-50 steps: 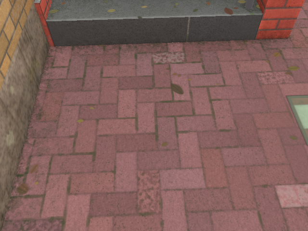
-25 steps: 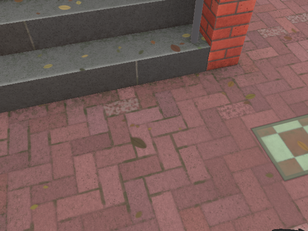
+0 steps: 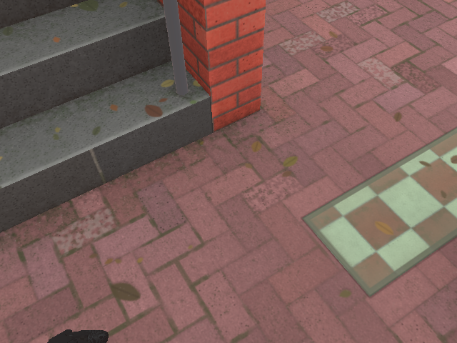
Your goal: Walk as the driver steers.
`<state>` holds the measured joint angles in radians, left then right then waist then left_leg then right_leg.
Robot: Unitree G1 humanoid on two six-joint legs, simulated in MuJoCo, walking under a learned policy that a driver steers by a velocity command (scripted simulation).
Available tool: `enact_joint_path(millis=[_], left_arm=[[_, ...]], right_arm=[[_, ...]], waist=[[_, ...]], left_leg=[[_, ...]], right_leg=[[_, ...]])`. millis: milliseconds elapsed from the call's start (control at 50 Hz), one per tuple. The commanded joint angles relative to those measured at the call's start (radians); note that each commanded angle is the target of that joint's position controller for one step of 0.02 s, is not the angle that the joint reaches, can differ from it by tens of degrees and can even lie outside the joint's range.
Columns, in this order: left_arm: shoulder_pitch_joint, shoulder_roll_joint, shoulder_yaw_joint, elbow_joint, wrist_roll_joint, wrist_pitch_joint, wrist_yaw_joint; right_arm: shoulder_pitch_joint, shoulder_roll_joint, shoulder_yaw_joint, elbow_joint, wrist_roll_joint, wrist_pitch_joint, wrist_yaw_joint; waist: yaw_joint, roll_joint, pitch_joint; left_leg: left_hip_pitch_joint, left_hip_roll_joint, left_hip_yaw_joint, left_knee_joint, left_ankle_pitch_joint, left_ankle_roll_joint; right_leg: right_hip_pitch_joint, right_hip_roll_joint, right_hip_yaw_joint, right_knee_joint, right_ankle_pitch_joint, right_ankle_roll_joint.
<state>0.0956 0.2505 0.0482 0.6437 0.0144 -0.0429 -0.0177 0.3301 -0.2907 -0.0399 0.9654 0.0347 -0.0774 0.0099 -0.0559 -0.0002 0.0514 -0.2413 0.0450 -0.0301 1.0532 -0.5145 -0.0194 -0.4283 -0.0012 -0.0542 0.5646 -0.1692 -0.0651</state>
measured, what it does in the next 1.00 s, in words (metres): walks ahead, turning left: left foot, then right foot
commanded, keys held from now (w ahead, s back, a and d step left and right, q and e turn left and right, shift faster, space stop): q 1.00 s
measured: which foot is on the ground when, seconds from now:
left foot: up 0.00-0.40, down 0.42-0.86, up 0.88-1.00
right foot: down 0.00-0.44, up 0.46-0.84, down 0.86-1.00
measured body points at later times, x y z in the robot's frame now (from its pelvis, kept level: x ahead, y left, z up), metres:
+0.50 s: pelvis +0.14 +0.03 +0.00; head +0.19 +0.06 +0.45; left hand +0.22 +0.34 -0.12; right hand +0.36 -0.21 -0.09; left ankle +0.18 +0.13 -0.73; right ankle +0.09 -0.11 -0.66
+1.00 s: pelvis +0.18 -0.01 +0.01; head +0.22 -0.01 +0.46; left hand +0.13 +0.30 -0.08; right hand +0.48 -0.17 -0.09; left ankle +0.11 +0.10 -0.65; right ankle +0.25 -0.11 -0.73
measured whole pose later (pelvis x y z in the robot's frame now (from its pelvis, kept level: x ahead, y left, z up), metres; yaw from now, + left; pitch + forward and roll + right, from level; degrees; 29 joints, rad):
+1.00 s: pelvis +0.18 -0.01 +0.01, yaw +33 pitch +2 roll +1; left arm 0.18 0.27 0.07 0.77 0.02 -0.01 0.03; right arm 0.17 -0.35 -0.11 0.64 0.01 0.05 -0.02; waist 0.01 0.05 0.02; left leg -0.57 -0.09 -0.11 1.12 -0.42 -0.05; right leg -0.27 -0.02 -0.01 0.47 -0.24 -0.01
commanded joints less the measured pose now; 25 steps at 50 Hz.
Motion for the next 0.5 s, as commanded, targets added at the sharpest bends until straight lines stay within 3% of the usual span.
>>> enact_joint_path(millis=[20,40,100,160,220,320,360,400,420,440,460,480,500], left_arm=[[0.155,0.124,0.041,0.007,-0.011,-0.019,0.003],[0.107,0.099,0.036,0.010,-0.015,-0.027,0.002],[0.066,0.108,0.041,0.038,0.013,-0.052,0.005],[0.041,0.123,0.044,0.055,0.015,-0.045,0.035],[0.048,0.144,0.049,0.073,0.008,-0.023,0.057],[0.062,0.179,0.062,0.101,-0.017,0.014,0.062],[0.055,0.191,0.067,0.103,-0.031,0.028,0.064],[0.043,0.188,0.068,0.105,-0.045,0.037,0.070],[0.095,0.175,0.066,0.117,-0.035,0.035,0.069],[0.103,0.130,0.050,0.075,0.012,0.025,0.062],[0.075,0.112,0.038,0.052,0.019,0.019,0.050],[0.035,0.151,0.049,0.063,-0.011,0.020,0.039],[0.009,0.144,0.049,0.059,-0.028,0.025,0.040]], right_arm=[[-0.033,-0.111,-0.027,-0.073,0.006,-0.011,-0.010],[-0.015,-0.105,-0.033,-0.062,-0.002,0.009,-0.016],[0.037,-0.068,-0.037,-0.054,-0.013,0.057,-0.022],[-0.047,-0.059,-0.042,-0.110,-0.021,0.066,-0.026],[-0.129,-0.047,-0.037,-0.161,-0.027,0.068,-0.008],[-0.203,-0.065,-0.047,-0.240,-0.029,0.082,0.025],[-0.205,-0.072,-0.053,-0.264,-0.026,0.085,0.036],[-0.133,-0.086,-0.066,-0.262,-0.024,0.078,0.039],[-0.058,-0.156,-0.092,-0.254,-0.031,0.072,0.024],[-0.008,-0.293,-0.127,-0.265,-0.045,0.072,-0.002],[-0.002,-0.277,-0.113,-0.285,-0.063,0.069,0.000],[-0.038,-0.224,-0.097,-0.301,-0.051,0.062,0.009],[-0.099,-0.191,-0.090,-0.309,-0.036,0.057,0.006]], waist=[[0.074,-0.035,-0.168],[0.040,-0.070,-0.131],[-0.008,-0.091,-0.120],[0.001,-0.111,-0.085],[0.036,-0.103,-0.083],[0.066,-0.086,-0.077],[0.061,-0.091,-0.074],[0.017,-0.069,-0.108],[-0.005,0.022,-0.165],[0.013,0.269,-0.235],[0.005,0.280,-0.378],[-0.017,0.138,-0.363],[0.009,0.093,-0.278]], left_leg=[[-0.403,0.052,-0.062,0.171,0.045,0.003],[-0.340,0.072,-0.055,0.120,0.103,-0.006],[-0.236,0.048,-0.033,0.091,0.217,-0.025],[-0.294,0.050,-0.020,-0.052,0.328,-0.039],[-0.278,0.053,0.012,-0.206,0.428,-0.038],[-0.298,0.040,0.051,-0.328,0.341,-0.001],[-0.286,0.023,0.075,-0.374,0.271,0.026],[-0.148,-0.033,0.119,-0.532,0.368,0.071],[0.020,-0.027,0.048,-0.614,0.679,0.117],[0.273,0.208,-0.284,-0.570,1.229,0.260],[0.391,0.358,-0.561,-0.623,1.209,0.453],[0.345,0.323,-0.467,-0.647,1.089,0.421],[0.264,0.266,-0.372,-0.652,0.945,0.359]], right_leg=[[0.447,-0.308,0.265,-0.224,0.581,-0.172],[0.353,-0.272,0.192,-0.268,0.555,-0.145],[0.233,-0.255,0.066,-0.323,0.678,-0.160],[0.235,-0.242,-0.029,-0.339,0.624,-0.148],[0.268,-0.245,-0.077,-0.337,0.547,-0.142],[0.377,-0.307,-0.073,-0.252,0.513,-0.137],[0.400,-0.324,-0.065,-0.178,0.534,-0.118],[0.386,-0.280,-0.107,-0.013,0.600,-0.060],[0.314,-0.201,-0.143,0.165,0.513,0.010],[0.007,-0.069,-0.168,0.489,-0.023,0.104],[-0.176,0.068,0.022,0.716,-0.555,0.130],[-0.209,0.017,0.134,0.770,-0.526,0.114],[-0.240,-0.009,0.136,0.735,-0.446,0.100]])
Velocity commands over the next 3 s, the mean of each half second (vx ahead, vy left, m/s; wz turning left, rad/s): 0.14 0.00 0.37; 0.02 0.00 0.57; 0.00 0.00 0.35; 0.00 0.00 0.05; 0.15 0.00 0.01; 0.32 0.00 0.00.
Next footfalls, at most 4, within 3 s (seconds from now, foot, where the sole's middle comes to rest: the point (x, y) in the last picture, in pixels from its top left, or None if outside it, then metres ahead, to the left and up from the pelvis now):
0.42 left None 0.22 0.14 -0.77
0.86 right None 0.28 -0.09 -0.77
1.26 left None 0.12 0.13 -0.77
1.60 right None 0.28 -0.06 -0.77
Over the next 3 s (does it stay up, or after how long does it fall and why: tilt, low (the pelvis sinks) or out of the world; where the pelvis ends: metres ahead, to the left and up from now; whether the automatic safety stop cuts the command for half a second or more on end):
stays up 0.40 0.17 0.00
